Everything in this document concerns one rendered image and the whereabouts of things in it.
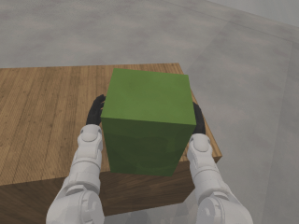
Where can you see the carton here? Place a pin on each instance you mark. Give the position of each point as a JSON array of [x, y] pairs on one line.
[[147, 119]]

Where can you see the robot right forearm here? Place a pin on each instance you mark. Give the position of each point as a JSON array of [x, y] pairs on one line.
[[206, 176]]

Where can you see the pedestal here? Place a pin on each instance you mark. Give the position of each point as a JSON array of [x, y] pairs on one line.
[[42, 111]]

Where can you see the robot left hand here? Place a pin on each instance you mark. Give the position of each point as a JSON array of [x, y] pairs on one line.
[[96, 111]]

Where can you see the robot right hand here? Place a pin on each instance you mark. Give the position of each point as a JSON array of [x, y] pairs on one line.
[[200, 123]]

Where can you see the robot left forearm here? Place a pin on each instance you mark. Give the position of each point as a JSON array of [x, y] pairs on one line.
[[86, 164]]

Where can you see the left robot upper arm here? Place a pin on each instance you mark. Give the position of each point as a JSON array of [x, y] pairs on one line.
[[83, 207]]

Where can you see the right robot upper arm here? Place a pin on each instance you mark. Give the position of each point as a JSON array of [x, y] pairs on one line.
[[215, 210]]

